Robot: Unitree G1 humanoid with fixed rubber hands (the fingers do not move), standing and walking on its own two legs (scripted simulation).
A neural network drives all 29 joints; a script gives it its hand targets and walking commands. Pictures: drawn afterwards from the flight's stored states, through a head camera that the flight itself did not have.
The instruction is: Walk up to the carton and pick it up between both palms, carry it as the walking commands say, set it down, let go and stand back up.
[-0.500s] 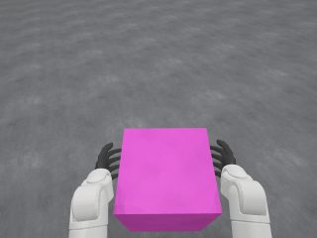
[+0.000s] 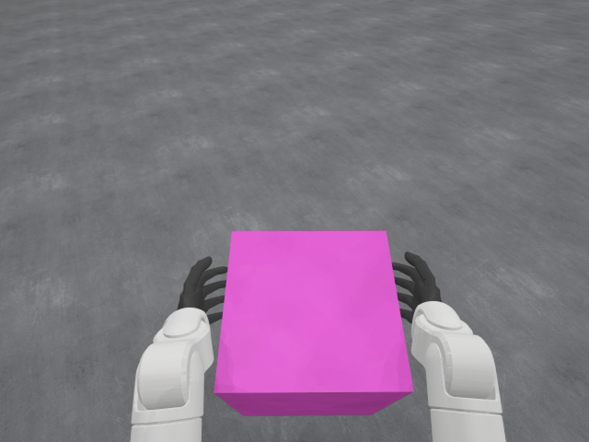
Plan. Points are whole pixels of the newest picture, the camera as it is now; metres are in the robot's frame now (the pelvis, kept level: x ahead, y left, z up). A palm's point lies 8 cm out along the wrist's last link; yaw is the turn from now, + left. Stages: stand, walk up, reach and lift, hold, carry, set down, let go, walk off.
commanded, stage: carry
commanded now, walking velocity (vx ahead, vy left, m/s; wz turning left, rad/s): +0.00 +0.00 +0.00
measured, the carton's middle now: (308, 332) +0.28 +0.00 -0.01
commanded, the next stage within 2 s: hold in 1.34 s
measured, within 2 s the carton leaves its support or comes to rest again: neither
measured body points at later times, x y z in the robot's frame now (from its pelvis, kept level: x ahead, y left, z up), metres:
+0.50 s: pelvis +0.01 +0.00 +0.00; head -0.01 +0.00 +0.45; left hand +0.28 +0.16 +0.06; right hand +0.29 -0.15 +0.06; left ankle +0.05 +0.11 -0.72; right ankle +0.06 -0.12 -0.72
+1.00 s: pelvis +0.03 +0.00 +0.00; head +0.02 +0.00 +0.45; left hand +0.31 +0.16 +0.05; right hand +0.31 -0.14 +0.05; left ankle +0.05 +0.11 -0.72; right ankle +0.06 -0.12 -0.72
